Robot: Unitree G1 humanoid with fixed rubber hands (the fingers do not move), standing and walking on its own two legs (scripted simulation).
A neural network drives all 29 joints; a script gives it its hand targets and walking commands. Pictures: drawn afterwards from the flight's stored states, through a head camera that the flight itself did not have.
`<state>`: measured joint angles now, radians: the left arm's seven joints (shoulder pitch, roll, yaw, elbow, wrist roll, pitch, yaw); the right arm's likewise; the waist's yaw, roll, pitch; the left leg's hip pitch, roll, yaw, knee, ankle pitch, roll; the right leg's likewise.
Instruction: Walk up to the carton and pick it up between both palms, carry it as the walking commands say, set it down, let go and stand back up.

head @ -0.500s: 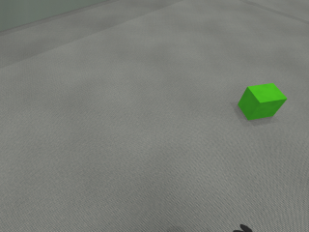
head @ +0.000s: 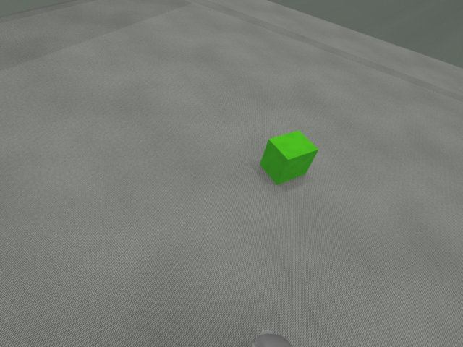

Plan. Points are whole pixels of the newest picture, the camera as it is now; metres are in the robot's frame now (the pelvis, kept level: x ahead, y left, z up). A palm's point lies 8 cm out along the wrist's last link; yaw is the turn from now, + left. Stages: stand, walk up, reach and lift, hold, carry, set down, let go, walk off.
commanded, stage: walk up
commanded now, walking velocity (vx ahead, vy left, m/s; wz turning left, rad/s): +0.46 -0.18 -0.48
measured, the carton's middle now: (288, 157) +1.30 -0.54 -0.67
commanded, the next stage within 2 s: none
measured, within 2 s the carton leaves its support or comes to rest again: neither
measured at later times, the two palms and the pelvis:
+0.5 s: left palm (151, 315) +0.23 +0.12 -0.11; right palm (364, 244) +0.39 -0.39 -0.12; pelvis +0.27 -0.13 +0.00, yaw -12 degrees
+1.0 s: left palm (211, 145) +0.73 +0.00 -0.12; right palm (375, 238) +0.41 -0.42 -0.11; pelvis +0.55 -0.20 +0.01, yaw -17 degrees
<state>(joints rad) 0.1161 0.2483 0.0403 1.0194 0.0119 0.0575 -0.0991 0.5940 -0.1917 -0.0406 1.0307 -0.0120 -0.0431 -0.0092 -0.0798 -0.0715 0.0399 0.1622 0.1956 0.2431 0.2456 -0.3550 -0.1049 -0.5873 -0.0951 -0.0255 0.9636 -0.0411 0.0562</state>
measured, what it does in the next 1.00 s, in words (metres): walks ahead, turning right: right foot, then left foot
